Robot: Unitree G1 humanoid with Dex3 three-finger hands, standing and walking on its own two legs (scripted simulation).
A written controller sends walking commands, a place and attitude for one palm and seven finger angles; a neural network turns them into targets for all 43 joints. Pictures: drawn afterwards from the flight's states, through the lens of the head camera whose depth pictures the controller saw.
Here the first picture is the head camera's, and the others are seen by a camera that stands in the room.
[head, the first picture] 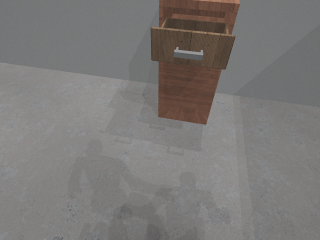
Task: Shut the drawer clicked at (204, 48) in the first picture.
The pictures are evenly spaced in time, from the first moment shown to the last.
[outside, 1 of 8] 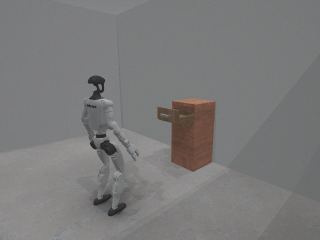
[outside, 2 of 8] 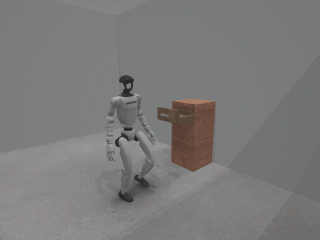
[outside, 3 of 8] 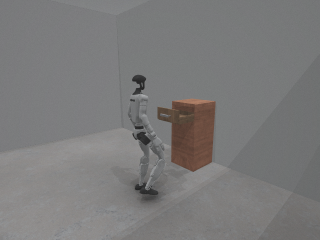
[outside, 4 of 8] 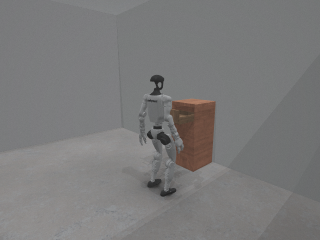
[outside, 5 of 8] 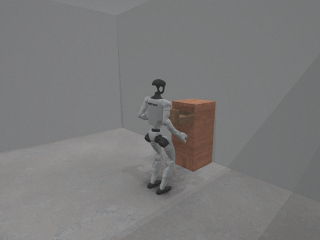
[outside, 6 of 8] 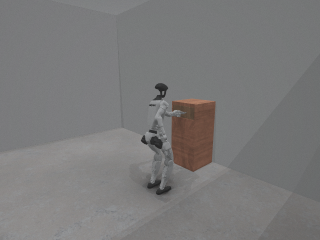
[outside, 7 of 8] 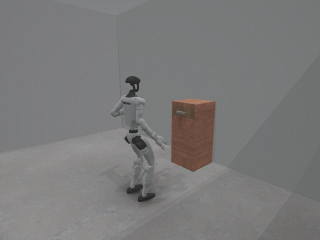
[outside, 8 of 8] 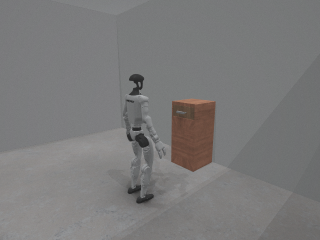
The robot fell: no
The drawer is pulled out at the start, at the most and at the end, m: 0.30 0.30 0.00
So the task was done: yes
